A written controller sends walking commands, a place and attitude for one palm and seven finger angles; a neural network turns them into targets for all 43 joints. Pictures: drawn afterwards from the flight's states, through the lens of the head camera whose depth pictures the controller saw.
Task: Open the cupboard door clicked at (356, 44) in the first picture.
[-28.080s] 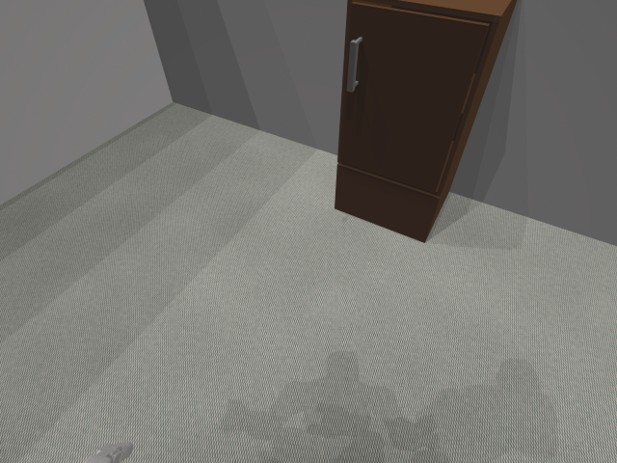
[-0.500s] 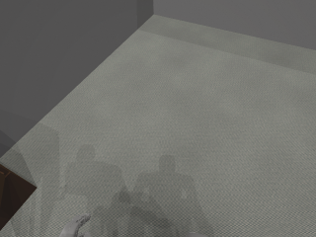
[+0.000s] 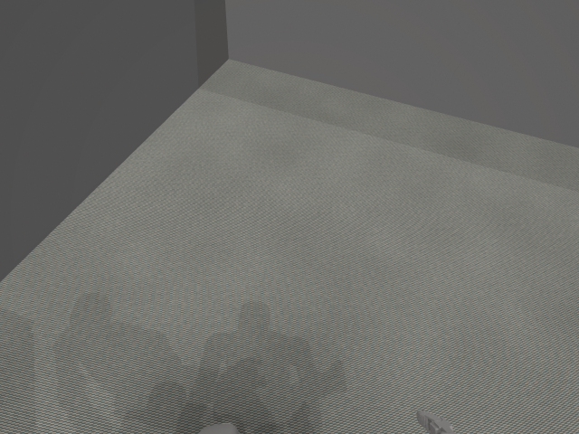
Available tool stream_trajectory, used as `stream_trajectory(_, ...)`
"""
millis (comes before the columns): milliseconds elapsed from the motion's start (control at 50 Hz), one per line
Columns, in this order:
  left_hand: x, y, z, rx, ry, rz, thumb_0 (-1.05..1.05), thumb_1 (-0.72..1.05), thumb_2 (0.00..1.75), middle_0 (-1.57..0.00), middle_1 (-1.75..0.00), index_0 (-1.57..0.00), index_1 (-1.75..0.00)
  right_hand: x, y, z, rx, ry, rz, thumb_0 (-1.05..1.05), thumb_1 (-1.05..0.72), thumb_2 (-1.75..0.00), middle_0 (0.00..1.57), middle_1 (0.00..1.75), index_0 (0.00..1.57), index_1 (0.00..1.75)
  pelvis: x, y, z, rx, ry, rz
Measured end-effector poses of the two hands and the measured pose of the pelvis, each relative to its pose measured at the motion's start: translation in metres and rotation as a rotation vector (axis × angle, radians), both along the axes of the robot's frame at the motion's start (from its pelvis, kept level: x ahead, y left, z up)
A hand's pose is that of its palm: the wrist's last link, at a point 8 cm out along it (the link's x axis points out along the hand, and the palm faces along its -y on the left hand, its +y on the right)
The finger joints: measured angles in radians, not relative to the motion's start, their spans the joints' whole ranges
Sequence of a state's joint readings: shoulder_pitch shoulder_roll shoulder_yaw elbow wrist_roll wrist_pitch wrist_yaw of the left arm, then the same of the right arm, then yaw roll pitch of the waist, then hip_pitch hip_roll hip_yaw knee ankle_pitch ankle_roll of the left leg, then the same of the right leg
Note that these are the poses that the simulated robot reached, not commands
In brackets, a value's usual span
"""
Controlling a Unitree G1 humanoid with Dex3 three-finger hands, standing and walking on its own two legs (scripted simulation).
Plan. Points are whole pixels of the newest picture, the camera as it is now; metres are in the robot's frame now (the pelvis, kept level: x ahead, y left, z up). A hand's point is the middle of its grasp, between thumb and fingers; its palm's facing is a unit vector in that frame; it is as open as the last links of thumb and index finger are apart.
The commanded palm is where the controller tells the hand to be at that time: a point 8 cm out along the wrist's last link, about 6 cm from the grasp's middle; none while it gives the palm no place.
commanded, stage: walk to a spot facing it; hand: left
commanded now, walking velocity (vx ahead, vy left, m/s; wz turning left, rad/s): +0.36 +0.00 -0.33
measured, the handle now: out of the picture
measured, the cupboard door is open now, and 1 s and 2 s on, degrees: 45 45 45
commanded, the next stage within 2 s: turn to face it in 0.66 s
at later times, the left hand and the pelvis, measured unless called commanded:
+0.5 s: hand (254, 312) +0.34 +0.09 -0.14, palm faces -0.16 -0.96 -0.21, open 7.4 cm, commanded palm none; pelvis +0.20 -0.07 +0.01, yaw -10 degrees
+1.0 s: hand (254, 287) +0.41 +0.10 -0.18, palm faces -0.02 -0.99 -0.15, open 7.4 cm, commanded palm none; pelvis +0.41 -0.07 +0.00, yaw -5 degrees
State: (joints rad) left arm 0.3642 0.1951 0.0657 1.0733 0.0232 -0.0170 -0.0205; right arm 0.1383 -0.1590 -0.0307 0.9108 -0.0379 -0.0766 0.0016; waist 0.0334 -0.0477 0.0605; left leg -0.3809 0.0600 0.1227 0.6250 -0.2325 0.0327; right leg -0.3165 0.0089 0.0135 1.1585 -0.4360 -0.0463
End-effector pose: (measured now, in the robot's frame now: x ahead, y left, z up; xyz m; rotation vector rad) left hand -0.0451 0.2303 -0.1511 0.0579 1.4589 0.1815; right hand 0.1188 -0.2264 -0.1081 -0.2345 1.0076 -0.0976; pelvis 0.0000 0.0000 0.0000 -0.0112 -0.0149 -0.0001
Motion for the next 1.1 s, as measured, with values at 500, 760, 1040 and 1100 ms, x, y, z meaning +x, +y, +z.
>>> stream_trajectory(500,0.383,-0.092,0.038,0.047,-0.342,-0.317,0.00,0.91,0.90,-0.20,-0.30,-0.19,-0.30,-0.026,-0.048,-0.028,0.145,0.516,-0.396,0.01,-0.91,-0.90,0.20,0.30,0.19,0.30,0.205,-0.072,0.009,0.039,0.006,-0.169)
stream_trajectory(760,0.363,-0.091,0.023,0.024,-0.045,-0.190,-0.01,0.93,0.90,-0.20,-0.30,-0.20,-0.30,0.246,-0.103,-0.006,0.067,0.125,-0.249,0.00,-0.92,-0.90,0.20,0.30,0.19,0.30,0.317,-0.087,0.015,0.001,0.006,-0.159)
stream_trajectory(1040,0.486,-0.080,0.004,0.012,-0.093,-0.101,0.00,0.91,0.90,-0.20,-0.30,-0.20,-0.30,0.350,-0.080,-0.017,0.004,0.202,-0.140,0.00,-0.91,-0.90,0.20,0.30,0.20,0.30,0.416,-0.072,0.004,-0.007,0.009,-0.060)
stream_trajectory(1100,0.529,-0.079,0.014,0.034,-0.198,-0.095,0.00,0.91,0.90,-0.20,-0.30,-0.19,-0.30,0.346,-0.088,-0.016,0.001,0.262,-0.133,0.00,-0.93,-0.90,0.20,0.30,0.20,0.30,0.423,-0.077,0.008,-0.009,0.021,-0.028)
